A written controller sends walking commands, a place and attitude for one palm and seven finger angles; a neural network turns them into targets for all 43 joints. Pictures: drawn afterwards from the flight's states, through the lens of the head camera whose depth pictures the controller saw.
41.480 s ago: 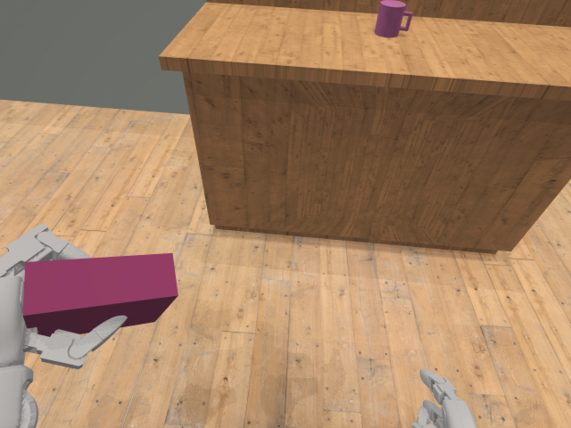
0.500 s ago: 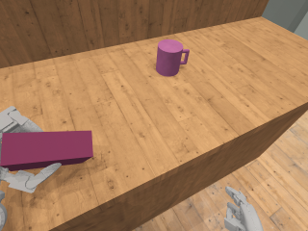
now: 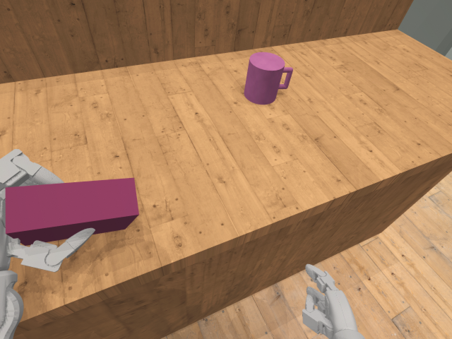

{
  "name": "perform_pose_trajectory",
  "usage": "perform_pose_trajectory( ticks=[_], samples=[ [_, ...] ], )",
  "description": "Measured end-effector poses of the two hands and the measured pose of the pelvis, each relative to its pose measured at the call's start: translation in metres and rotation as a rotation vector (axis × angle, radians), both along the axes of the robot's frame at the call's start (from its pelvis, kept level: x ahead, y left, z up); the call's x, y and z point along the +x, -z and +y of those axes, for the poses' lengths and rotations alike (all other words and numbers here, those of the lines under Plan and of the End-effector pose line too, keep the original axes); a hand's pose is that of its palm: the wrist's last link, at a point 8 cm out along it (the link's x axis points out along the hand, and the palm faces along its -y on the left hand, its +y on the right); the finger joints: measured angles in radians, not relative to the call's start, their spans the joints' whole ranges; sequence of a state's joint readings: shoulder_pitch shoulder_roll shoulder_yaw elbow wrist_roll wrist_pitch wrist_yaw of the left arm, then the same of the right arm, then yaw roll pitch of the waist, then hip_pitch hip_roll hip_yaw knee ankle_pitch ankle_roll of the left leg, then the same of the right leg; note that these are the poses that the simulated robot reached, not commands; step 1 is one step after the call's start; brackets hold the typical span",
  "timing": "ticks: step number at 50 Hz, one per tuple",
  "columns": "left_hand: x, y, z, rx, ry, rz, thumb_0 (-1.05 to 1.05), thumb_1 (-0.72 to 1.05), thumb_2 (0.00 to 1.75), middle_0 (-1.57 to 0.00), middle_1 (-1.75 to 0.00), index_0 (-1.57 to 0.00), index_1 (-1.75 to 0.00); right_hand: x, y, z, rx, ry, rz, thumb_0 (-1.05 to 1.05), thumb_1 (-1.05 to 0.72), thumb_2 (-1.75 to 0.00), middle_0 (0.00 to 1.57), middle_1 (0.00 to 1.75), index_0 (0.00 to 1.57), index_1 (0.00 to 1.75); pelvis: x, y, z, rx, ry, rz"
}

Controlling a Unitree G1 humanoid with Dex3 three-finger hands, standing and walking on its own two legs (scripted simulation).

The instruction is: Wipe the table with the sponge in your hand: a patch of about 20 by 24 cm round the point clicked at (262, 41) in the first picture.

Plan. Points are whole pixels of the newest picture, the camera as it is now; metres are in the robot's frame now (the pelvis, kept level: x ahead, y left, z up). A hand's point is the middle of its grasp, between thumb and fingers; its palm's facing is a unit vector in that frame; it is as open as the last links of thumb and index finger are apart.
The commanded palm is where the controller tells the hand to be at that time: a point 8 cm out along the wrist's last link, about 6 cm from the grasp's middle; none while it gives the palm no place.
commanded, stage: shuffle to correct the standing spot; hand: left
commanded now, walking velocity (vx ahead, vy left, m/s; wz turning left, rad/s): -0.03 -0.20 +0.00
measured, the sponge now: (96, 210) +0.24 +0.21 +0.15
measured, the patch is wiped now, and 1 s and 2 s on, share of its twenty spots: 0.10 0.10 0.10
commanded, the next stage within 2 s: none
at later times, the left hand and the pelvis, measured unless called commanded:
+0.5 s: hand (106, 216) +0.22 +0.18 +0.17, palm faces +0.37 -0.88 -0.30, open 9.3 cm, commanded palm +0.17 +0.23 +0.18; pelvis +0.01 -0.05 -0.01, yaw +0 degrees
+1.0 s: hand (110, 217) +0.22 +0.18 +0.17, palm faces +0.35 -0.88 -0.33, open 9.3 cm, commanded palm +0.17 +0.22 +0.18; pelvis +0.01 -0.06 +0.00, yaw +0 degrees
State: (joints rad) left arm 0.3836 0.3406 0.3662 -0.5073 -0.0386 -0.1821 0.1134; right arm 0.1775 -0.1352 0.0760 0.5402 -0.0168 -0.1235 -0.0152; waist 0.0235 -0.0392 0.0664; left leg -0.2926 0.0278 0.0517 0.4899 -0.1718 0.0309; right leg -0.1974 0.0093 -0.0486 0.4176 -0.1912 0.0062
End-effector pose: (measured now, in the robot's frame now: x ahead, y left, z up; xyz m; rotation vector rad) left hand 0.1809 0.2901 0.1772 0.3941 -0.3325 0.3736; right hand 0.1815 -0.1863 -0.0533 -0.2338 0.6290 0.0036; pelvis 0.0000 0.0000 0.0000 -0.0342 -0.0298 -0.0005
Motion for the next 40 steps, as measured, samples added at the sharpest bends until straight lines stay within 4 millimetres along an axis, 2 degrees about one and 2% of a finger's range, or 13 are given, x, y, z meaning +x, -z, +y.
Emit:
perform_pose_trajectory(
  ticks=[4,15,21,28,40],
  samples=[
    [-0.002,-0.001,-0.012,-0.002,0.01,0.011,0.0,-0.44,1.07,-0.81,-1.41,-0.8,-1.42,-0.004,0.001,-0.013,-0.001,0.013,0.005,0.01,-0.9,-0.9,0.2,0.3,0.21,0.3,-0.001,0.0,-0.009,-0.003,-0.001,0.0],
    [-0.001,-0.001,-0.044,-0.012,0.022,0.028,0.0,-0.44,1.07,-0.81,-1.41,-0.8,-1.42,-0.016,0.007,-0.074,-0.046,0.096,0.032,0.01,-0.9,-0.9,0.2,0.3,0.21,0.3,0.004,0.002,-0.038,-0.003,-0.002,-0.005],
    [0.002,0.0,-0.059,-0.019,0.035,0.028,0.0,-0.44,1.07,-0.81,-1.41,-0.8,-1.42,-0.019,0.011,-0.097,-0.054,0.135,0.038,0.01,-0.9,-0.9,0.2,0.3,0.2,0.3,0.007,0.006,-0.049,-0.003,-0.002,-0.007],
    [0.005,0.001,-0.067,-0.021,0.037,0.036,0.0,-0.44,1.07,-0.82,-1.41,-0.8,-1.42,-0.018,0.018,-0.103,-0.042,0.142,0.054,0.01,-0.9,-0.9,0.2,0.3,0.2,0.3,0.012,0.008,-0.057,-0.001,-0.008,-0.006],
    [0.006,0.001,-0.07,-0.017,0.026,0.066,0.0,-0.44,1.07,-0.81,-1.41,-0.8,-1.43,-0.006,0.022,-0.09,-0.008,0.1,0.063,0.01,-0.9,-0.9,0.2,0.3,0.2,0.3,0.015,0.007,-0.059,0.003,-0.01,0.002]
  ],
)
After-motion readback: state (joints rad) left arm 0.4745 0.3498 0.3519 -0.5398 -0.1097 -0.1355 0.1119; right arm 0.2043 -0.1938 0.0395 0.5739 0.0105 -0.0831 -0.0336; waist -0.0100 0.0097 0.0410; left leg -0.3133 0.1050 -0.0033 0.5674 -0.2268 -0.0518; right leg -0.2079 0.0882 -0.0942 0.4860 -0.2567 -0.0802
